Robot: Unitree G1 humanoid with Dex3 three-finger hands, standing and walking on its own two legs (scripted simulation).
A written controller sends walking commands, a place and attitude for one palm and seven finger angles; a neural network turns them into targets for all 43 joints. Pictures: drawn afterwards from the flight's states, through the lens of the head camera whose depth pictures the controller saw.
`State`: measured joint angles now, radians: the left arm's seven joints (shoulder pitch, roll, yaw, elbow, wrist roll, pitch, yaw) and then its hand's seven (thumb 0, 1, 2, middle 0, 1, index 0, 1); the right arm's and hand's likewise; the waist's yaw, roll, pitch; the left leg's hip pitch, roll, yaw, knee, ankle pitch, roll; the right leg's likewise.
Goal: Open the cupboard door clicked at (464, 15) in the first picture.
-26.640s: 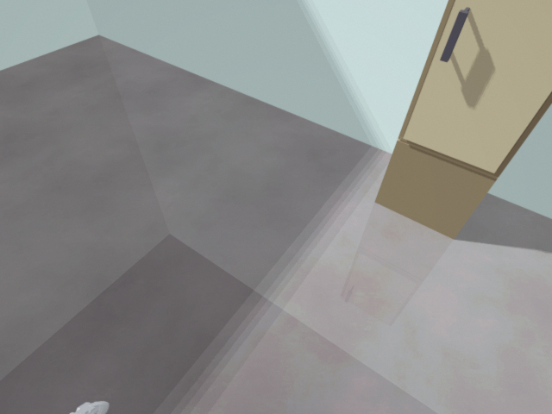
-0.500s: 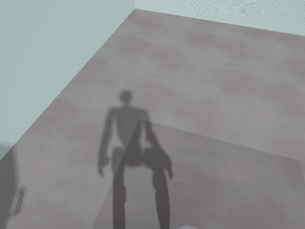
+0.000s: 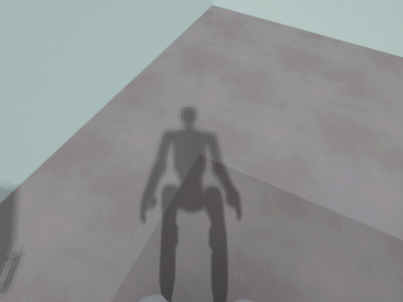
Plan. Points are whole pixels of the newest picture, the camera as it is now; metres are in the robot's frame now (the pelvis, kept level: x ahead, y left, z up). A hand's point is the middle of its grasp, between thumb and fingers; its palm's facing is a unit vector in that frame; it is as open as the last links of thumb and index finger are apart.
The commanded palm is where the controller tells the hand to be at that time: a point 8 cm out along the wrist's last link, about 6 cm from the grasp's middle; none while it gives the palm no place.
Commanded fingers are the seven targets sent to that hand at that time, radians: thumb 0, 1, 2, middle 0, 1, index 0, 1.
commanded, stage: turn to face it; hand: left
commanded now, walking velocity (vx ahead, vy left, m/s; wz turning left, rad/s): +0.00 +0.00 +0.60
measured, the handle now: out of the picture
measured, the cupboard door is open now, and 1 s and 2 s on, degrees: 46 46 46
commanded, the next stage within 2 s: none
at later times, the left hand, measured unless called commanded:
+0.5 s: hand out of the picture +0.05 +0.16 -0.17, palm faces +0.34 -0.91 -0.24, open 7.4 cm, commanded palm none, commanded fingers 0.00 0.90 0.90 -0.20 -0.30 -0.20 -0.30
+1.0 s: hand out of the picture +0.02 +0.10 -0.15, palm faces +0.61 -0.76 -0.24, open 7.4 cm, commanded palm none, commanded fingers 0.00 0.90 0.90 -0.20 -0.30 -0.20 -0.30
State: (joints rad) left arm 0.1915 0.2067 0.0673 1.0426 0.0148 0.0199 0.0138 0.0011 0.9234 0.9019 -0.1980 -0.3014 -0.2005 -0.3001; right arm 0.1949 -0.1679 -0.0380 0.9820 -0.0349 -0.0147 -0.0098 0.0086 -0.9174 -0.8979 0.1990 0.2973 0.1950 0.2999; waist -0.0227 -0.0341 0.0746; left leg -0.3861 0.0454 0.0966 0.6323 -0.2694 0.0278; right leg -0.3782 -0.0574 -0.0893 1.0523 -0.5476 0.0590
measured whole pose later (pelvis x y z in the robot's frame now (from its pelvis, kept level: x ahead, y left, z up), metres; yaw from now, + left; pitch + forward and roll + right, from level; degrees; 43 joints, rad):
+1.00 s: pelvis +0.09 -0.10 +0.01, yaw +39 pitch +0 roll +2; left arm 0.21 0.21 0.04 0.89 0.03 0.00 0.01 0.00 0.91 0.90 -0.20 -0.30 -0.20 -0.30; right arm 0.12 -0.23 -0.07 0.90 -0.01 0.07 0.04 0.01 -0.90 -0.90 0.20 0.30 0.19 0.30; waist 0.00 -0.04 0.12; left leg -0.36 0.01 0.09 0.75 -0.44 -0.05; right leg -0.25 -0.15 -0.18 0.57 -0.32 0.02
